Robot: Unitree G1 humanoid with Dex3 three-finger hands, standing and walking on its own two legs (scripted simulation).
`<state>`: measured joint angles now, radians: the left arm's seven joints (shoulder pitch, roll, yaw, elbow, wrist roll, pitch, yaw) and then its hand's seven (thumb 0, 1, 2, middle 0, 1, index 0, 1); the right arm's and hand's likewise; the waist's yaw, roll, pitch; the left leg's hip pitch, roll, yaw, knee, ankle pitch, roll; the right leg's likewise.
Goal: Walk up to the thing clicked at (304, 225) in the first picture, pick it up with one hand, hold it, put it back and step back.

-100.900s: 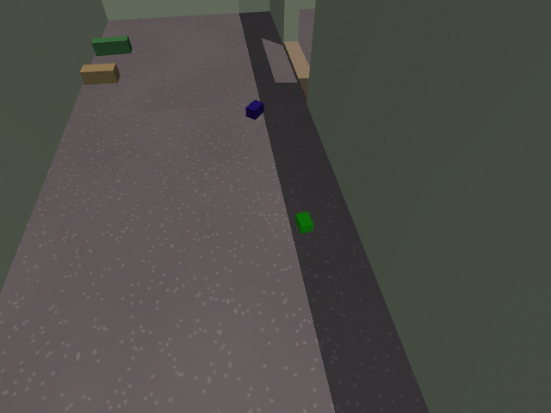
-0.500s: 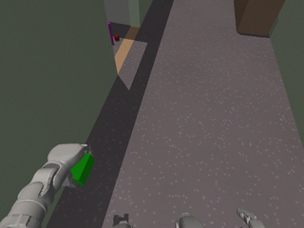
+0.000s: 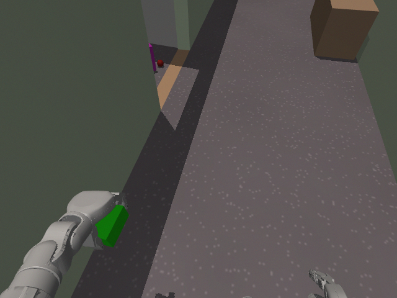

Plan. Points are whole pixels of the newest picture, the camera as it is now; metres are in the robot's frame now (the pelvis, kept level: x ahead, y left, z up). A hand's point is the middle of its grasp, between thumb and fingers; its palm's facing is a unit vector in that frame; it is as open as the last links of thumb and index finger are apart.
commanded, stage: hold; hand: left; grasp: from above
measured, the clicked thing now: (107, 223) +0.31 +0.22 -0.07
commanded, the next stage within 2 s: crouch in 1.44 s
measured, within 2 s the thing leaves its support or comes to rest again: neither
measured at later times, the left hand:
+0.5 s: hand (100, 229) +0.28 +0.21 -0.03, palm faces -0.48 +0.00 -0.88, open 10.5 cm
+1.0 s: hand (97, 230) +0.27 +0.21 -0.01, palm faces -0.47 -0.01 -0.88, open 10.5 cm
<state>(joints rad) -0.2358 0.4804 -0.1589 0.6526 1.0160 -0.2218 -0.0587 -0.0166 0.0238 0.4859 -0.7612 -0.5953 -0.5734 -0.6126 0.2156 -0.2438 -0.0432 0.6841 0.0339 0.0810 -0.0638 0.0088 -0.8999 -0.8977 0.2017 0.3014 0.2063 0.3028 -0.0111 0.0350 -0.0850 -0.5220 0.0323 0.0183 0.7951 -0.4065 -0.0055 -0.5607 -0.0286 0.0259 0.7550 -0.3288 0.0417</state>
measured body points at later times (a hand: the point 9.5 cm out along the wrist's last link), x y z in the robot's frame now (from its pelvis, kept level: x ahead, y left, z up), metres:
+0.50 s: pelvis -0.01 -0.01 +0.01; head +0.01 -0.03 +0.46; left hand +0.30 +0.21 +0.02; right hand +0.13 -0.27 -0.11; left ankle -0.01 +0.12 -0.71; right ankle +0.03 -0.15 -0.71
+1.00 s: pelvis -0.01 -0.01 +0.01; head -0.01 -0.03 +0.46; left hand +0.29 +0.21 +0.04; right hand +0.14 -0.26 -0.10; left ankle -0.01 +0.12 -0.71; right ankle +0.03 -0.15 -0.71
